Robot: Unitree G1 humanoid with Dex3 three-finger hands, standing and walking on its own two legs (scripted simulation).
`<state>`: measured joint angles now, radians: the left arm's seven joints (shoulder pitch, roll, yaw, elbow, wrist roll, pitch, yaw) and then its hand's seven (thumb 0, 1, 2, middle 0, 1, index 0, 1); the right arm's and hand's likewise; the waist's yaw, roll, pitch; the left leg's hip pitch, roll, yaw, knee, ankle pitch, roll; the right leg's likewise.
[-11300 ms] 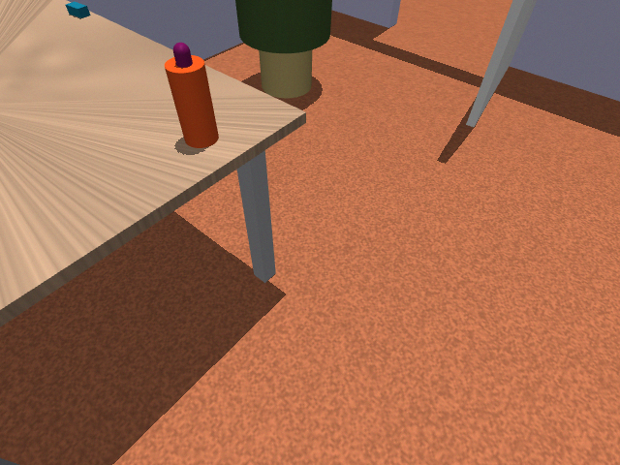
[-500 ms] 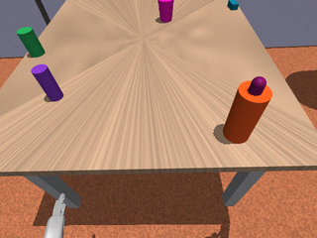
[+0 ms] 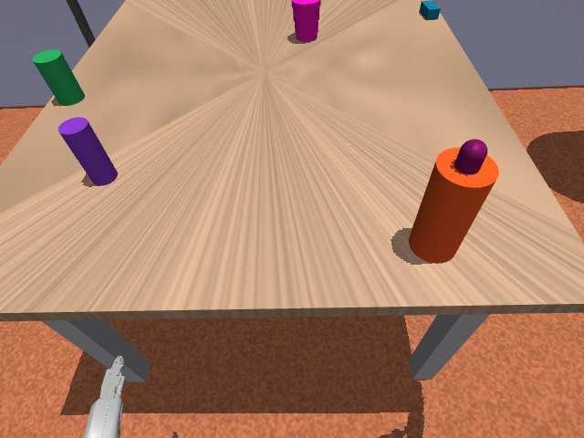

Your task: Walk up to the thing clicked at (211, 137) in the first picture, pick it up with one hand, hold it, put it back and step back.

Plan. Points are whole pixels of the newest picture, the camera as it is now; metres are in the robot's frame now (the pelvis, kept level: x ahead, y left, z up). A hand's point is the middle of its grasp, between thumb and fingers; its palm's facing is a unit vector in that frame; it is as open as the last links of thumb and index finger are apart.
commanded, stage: go down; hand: right
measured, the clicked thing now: (451, 201) +0.44 -0.21 +0.07
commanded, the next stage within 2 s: approach in 0.28 s
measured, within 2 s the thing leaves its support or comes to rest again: neither
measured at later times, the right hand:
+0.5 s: hand out of the picture +0.33 -0.41 +0.15, palm faces +0.27 +0.96 +0.00, open 17.6 cm
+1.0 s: hand (498, 242) +0.41 -0.29 +0.02, palm faces +0.18 +0.98 +0.07, open 17.7 cm
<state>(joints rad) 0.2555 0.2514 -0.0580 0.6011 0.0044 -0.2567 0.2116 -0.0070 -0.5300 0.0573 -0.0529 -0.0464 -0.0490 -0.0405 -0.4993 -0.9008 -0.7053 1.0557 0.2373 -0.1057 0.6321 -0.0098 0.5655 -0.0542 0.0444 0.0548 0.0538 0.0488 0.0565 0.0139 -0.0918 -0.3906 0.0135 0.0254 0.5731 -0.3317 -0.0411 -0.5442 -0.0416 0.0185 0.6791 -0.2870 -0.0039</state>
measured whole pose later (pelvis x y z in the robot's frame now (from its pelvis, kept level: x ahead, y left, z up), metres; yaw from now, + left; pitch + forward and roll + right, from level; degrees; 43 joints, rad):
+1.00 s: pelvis -0.01 +0.00 -0.03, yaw +2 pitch +15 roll +4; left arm 0.29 0.24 -0.01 0.43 0.05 -0.20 0.12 -0.01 -0.53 0.05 -0.06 -0.05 -0.06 -0.05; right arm -0.53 -0.58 -0.58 1.01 0.20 -0.37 0.38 -0.01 0.59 -0.05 0.04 0.05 0.05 0.05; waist 0.12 0.04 -0.10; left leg -0.67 -0.02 0.00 0.84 -0.43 -0.04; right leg -0.80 -0.08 0.01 0.92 -0.38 0.01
